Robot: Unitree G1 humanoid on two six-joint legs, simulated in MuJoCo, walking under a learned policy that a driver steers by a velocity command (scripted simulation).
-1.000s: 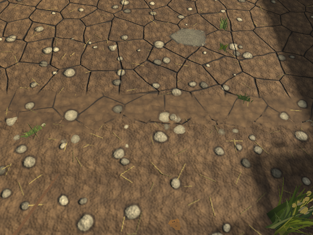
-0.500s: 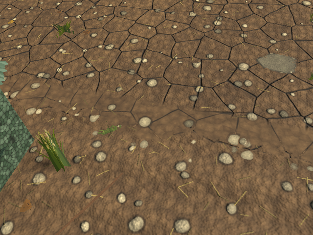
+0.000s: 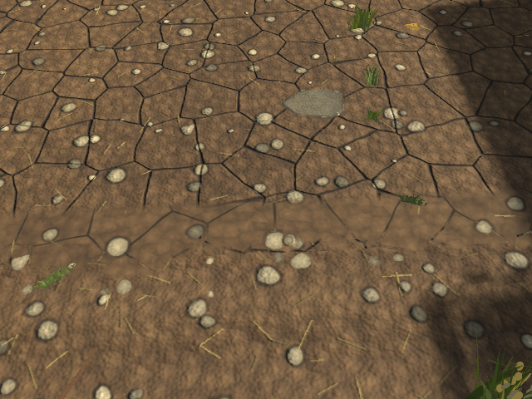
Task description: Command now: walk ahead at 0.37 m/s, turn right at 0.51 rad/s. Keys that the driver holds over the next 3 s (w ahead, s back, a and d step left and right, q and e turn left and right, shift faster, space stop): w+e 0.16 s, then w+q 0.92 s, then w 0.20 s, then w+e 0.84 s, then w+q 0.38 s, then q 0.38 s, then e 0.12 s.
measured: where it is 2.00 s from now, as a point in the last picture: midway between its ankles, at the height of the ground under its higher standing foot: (252, 229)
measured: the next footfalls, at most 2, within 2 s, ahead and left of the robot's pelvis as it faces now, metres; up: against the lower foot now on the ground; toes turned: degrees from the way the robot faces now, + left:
right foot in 0.04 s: +0.08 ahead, -0.12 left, +0.00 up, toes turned -4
left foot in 0.58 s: +0.46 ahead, +0.03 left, +0.00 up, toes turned +0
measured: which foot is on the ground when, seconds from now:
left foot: down 0.00-0.04, up 0.06-0.56, down 0.58-1.00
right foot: up 0.00-0.02, down 0.04-0.56, up 0.58-1.00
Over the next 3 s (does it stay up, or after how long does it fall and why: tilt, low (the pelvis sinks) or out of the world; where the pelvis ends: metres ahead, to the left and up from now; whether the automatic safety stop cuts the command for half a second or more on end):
stays up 1.50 0.05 0.00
